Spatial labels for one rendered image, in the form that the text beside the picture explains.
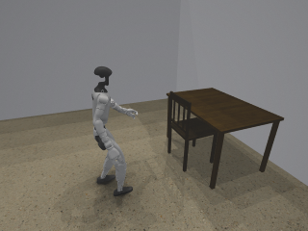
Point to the table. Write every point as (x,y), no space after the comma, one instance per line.
(225,114)

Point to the left robot forearm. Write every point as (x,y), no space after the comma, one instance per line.
(120,109)

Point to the chair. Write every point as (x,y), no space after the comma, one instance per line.
(189,129)

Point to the robot right hand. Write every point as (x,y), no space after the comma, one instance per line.
(113,155)

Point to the right robot thigh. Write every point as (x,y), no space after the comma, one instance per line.
(116,146)

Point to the robot left upper arm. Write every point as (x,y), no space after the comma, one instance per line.
(112,103)

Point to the right robot forearm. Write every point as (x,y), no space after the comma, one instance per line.
(100,131)

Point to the robot left hand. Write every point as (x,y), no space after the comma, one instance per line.
(130,111)

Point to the robot right upper arm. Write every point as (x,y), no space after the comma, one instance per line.
(102,102)

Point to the robot right foot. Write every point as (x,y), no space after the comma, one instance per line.
(125,190)

